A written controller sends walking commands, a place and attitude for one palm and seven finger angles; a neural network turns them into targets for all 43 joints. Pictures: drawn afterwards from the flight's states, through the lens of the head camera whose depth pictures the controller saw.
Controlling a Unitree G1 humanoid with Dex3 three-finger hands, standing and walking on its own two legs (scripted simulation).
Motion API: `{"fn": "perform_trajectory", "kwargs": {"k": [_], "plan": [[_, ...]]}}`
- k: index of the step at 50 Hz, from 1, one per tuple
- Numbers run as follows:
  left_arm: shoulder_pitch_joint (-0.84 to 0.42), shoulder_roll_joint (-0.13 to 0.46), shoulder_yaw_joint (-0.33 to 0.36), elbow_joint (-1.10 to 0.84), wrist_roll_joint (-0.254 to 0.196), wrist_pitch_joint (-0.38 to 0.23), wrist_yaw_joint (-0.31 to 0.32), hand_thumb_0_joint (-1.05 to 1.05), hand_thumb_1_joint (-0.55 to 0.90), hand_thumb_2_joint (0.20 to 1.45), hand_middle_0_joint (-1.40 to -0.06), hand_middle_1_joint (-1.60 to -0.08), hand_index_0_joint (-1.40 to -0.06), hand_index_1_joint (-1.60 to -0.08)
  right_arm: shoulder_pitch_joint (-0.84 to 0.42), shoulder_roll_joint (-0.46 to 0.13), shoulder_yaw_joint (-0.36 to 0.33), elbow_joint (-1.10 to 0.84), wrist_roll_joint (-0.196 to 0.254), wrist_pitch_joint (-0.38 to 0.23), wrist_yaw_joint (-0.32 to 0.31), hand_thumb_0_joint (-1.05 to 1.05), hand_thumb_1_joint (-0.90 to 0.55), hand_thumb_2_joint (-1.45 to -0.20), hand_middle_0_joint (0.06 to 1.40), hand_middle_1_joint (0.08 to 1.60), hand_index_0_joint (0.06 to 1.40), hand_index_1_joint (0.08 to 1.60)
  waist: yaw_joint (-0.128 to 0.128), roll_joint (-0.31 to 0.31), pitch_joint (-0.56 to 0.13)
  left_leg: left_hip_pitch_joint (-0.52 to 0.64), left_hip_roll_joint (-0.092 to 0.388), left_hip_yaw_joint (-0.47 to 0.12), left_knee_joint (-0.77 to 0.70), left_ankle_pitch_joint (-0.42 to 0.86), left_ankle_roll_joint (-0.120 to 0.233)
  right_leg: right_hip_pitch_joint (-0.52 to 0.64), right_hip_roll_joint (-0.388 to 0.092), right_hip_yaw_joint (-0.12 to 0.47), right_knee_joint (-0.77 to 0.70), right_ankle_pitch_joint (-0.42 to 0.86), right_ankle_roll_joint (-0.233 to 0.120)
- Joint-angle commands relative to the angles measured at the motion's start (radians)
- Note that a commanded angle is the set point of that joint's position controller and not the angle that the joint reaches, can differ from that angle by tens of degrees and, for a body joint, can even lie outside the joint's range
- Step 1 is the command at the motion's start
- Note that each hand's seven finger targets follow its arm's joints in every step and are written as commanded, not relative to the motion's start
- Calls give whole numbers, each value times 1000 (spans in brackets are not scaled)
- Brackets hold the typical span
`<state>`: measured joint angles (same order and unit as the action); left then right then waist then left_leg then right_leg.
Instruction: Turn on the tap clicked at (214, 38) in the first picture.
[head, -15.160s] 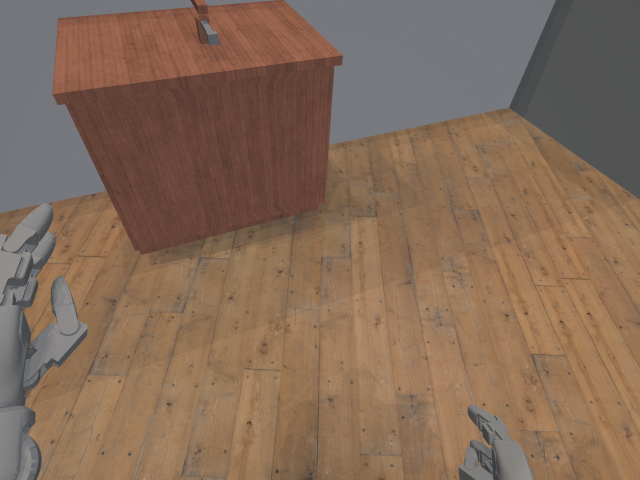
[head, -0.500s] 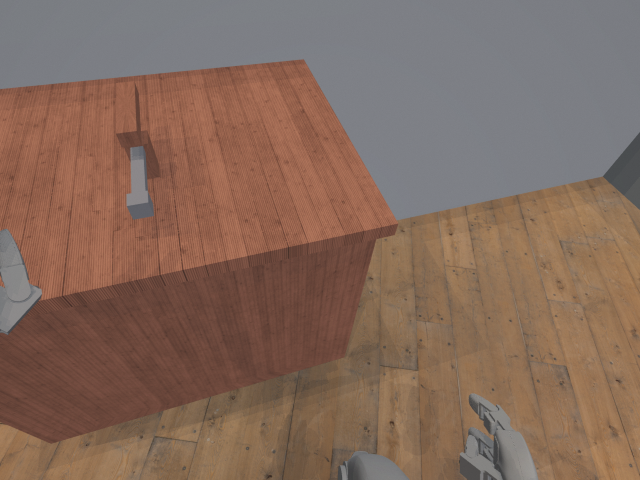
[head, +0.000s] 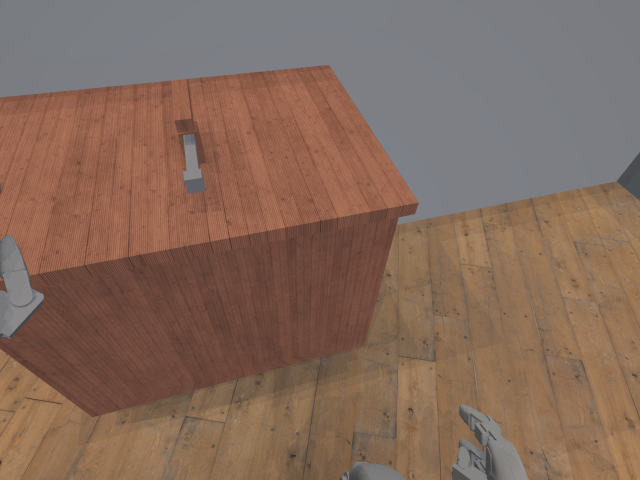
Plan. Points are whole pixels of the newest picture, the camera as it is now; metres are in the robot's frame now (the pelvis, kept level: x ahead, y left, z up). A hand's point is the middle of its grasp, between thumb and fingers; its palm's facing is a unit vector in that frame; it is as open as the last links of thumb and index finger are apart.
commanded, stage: come to a stop and stand still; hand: left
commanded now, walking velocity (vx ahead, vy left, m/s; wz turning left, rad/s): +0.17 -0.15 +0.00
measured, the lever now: (194, 181) +0.54 +0.22 +0.05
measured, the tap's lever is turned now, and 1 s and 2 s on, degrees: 0 0 0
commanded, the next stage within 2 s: look again from close up in 0.40 s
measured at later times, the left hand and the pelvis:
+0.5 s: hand (49, 321) +0.21 +0.23 +0.19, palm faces +0.41 -0.81 -0.41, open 7.4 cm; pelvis +0.00 -0.02 +0.02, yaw +1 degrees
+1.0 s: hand (18, 263) +0.27 +0.29 +0.18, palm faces +0.36 -0.87 -0.35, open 7.4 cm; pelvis +0.03 +0.05 +0.02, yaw -4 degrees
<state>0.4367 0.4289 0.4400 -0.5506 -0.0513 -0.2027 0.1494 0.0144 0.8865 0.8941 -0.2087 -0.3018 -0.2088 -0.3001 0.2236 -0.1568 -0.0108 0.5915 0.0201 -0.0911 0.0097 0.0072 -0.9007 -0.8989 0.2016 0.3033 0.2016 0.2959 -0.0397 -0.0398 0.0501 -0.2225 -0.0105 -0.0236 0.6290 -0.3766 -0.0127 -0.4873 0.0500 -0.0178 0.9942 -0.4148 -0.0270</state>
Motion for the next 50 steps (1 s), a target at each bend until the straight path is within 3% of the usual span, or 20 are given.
{"fn": "perform_trajectory", "kwargs": {"k": [1, 3, 4, 5, 6, 7, 10, 12, 16, 21, 24, 25, 26, 27, 30, 34, 37, 42, 47, 50], "plan": [[47, 101, 65, -70, -3, -34, -20, 0, 900, 900, -200, -300, -200, -300, -55, -175, -51, -166, 11, -3, 6, 0, -900, -900, 200, 300, 200, 300, 19, 188, -50, -109, 258, -210, -182, 219, 153, 141, -15, -59, -269, 61, -13], [-21, 120, 64, -58, -1, -23, -20, 0, 900, 900, -200, -300, -200, -300, -80, -166, -30, -171, 8, 3, -4, 0, -900, -900, 200, 300, 200, 300, 30, 165, -64, -233, 235, -193, -105, -13, 132, 345, -20, -55, -482, 86, -15], [-41, 126, 55, -41, 6, -15, -17, 0, 900, 900, -200, -300, -200, -300, -63, -165, -29, -160, 7, 5, -9, 0, -900, -900, 200, 300, 200, 300, 29, 63, -66, -310, 173, -137, 6, -107, 118, 444, -53, 4, -551, 90, -35], [-73, 133, 47, -61, 5, -11, -14, 0, 900, 900, -200, -300, -200, -300, -63, -160, -36, -164, 11, 5, -12, 0, -900, -900, 200, 300, 200, 300, 25, -68, -88, -349, 74, -44, 224, -131, 91, 465, -155, 162, -628, 50, -100], [-90, 128, 27, -85, -7, -9, -14, 0, 900, 900, -200, -300, -200, -300, -56, -173, -57, -177, 21, -2, -11, 0, -900, -900, 200, 300, 200, 300, 34, -232, -120, -394, -35, 22, 455, -149, 49, 437, -333, 508, -751, -80, -178], [-112, 120, 7, -141, -10, -21, -11, 0, 900, 900, -200, -300, -200, -300, -61, -208, -72, -183, 18, -5, 0, 0, -900, -900, 200, 300, 200, 300, 42, -173, -99, -365, -31, -44, 552, -75, 31, 348, -364, 570, -812, -99, -141], [-43, 167, 47, -199, -7, -37, 5, 0, 900, 900, -200, -300, -200, -300, -81, -156, -24, -145, -3, 4, -13, 0, -900, -900, 200, 300, 200, 300, 35, 66, -15, -311, 43, -45, 465, 32, 22, 191, -358, 391, -799, -30, -195], [-94, 202, 73, -253, 0, -48, 19, 0, 900, 900, -200, -300, -200, -300, -94, -152, -20, -140, -13, 1, -28, 0, -900, -900, 200, 300, 200, 300, 37, 62, -55, -240, 54, 0, 278, 44, 24, 218, -341, 281, -808, -9, -157], [-25, 158, 57, -201, -2, -38, 36, 0, 900, 900, -200, -300, -200, -300, -84, -139, -26, -146, -18, -24, -46, 0, -900, -900, 200, 300, 200, 300, 64, 17, -107, -15, 4, 94, -82, 80, 49, 219, -303, 243, -817, -100, -92], [-28, 110, 5, -149, 2, -40, 36, 0, 900, 900, -200, -300, -200, -300, -69, -192, -48, -149, 3, -49, -43, 0, -900, -900, 200, 300, 200, 300, 63, 79, -150, 96, 133, -59, -247, 212, 101, 284, -173, 155, -640, 152, 22], [6, 106, 5, -81, 0, -13, 31, 0, 900, 900, -200, -300, -200, -300, -84, -178, -35, -155, 7, -42, -43, 0, -900, -900, 200, 300, 200, 300, 48, 68, -105, -8, 123, -60, -217, 142, 82, 310, -171, 154, -680, 170, 5], [-966, 778, 501, -262, 90, -99, 7, 0, 900, 900, -200, -300, -200, -300, 7, -195, -64, -114, -24, -105, -59, 0, -900, -900, 200, 300, 200, 300, 83, -75, 67, -55, 58, 145, -74, 147, 42, 123, -125, 197, -810, 381, 140], [-485, 291, 169, 224, 37, -82, -36, 0, 900, 900, -200, -300, -200, -300, -59, -120, -28, -93, -22, -96, -53, 0, -900, -900, 200, 300, 200, 300, 72, -29, -139, -66, -5, 47, -68, 166, 38, 305, -240, 297, -701, 448, 24], [-377, 97, 49, 197, 9, -75, -46, 0, 900, 900, -200, -300, -200, -300, -55, -126, -33, -158, 25, -92, -29, 0, -900, -900, 200, 300, 200, 300, 70, 102, -195, -30, 31, 37, -141, 206, 21, 419, -264, 327, -635, 600, -9], [-181, 55, -57, 71, 2, -100, -43, 0, 900, 900, -200, -300, -200, -300, -70, -176, -37, -162, 13, -100, 2, 0, -900, -900, 200, 300, 200, 300, 95, 52, -194, -5, 31, 53, -180, 242, 37, 452, -196, 212, -644, 553, 64], [-44, 114, 18, -12, 0, -75, -33, 0, 900, 900, -200, -300, -200, -300, -106, -174, -30, -199, -4, -77, 0, 0, -900, -900, 200, 300, 200, 300, 90, -67, -191, 51, 75, 13, -219, 299, 43, 373, -143, 147, -647, 405, 35], [-113, 197, 113, -99, -4, -74, -28, 0, 900, 900, -200, -300, -200, -300, -123, -175, -19, -222, -15, -65, -24, 0, -900, -900, 200, 300, 200, 300, 73, 28, -173, 32, 79, -13, -267, 287, 36, 355, -114, 124, -640, 315, 1], [-185, 153, 76, -175, -2, -73, -33, 0, 900, 900, -200, -300, -200, -300, -122, -159, -2, -229, -24, -75, -41, 0, -900, -900, 200, 300, 200, 300, 65, 178, -218, 105, 105, -15, -259, 517, 19, 367, -81, 57, -550, 459, -4], [-199, 79, -13, -158, 4, -43, -44, 0, 900, 900, -200, -300, -200, -300, -83, -161, -20, -204, -37, -71, -26, 0, -900, -900, 200, 300, 200, 300, 43, 213, -167, 322, 250, -162, -307, 608, 38, 39, -20, -33, -310, 15, 1], [-164, 67, -20, -144, 20, -21, -39, 0, 900, 900, -200, -300, -200, -300, -62, -170, -27, -201, -33, -62, -7, 0, -900, -900, 200, 300, 200, 300, 34, 153, -137, 393, 287, -162, -257, 768, 88, -55, -34, -39, -273, 28, -11]]}}
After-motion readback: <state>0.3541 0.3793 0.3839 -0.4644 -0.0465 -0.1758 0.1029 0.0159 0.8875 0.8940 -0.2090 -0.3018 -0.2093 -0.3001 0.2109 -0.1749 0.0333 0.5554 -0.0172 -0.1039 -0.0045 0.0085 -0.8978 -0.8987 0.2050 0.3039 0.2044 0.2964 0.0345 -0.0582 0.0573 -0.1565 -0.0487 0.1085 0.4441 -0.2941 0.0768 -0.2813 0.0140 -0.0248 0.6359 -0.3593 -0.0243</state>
